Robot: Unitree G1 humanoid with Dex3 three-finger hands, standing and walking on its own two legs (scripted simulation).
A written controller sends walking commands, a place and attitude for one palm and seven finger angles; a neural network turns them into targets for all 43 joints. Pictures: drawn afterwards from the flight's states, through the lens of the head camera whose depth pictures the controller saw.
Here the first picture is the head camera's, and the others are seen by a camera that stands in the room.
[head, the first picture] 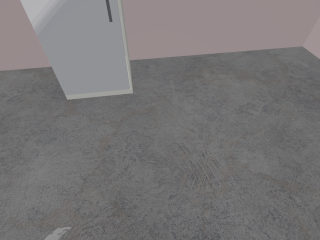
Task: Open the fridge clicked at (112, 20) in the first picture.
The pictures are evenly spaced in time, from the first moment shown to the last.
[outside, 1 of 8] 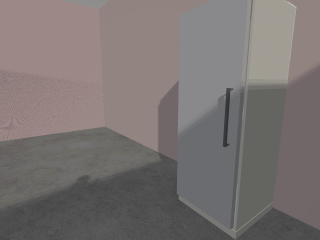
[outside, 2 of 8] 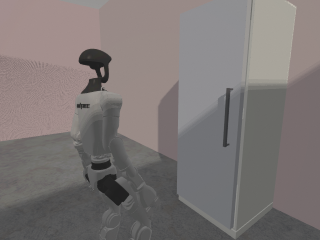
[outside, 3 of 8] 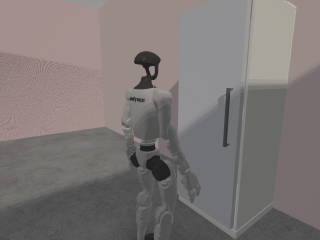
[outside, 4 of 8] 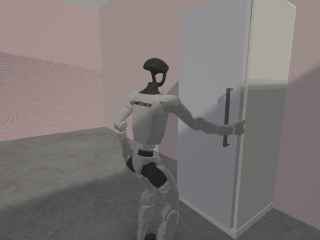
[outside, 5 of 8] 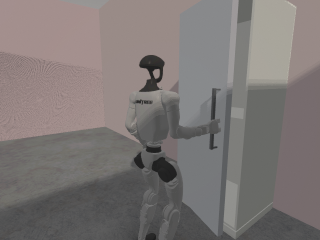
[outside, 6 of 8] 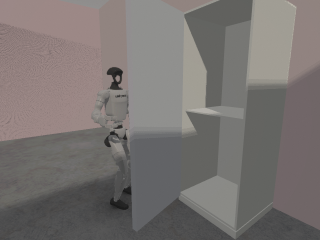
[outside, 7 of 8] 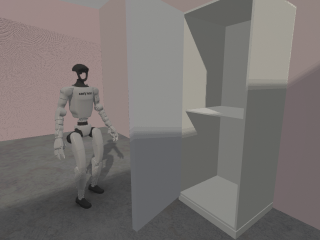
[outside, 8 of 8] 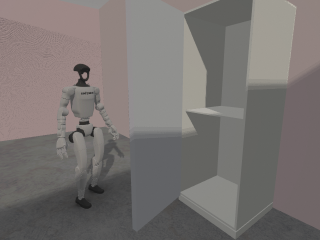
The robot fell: no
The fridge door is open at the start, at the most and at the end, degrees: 0 83 75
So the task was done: yes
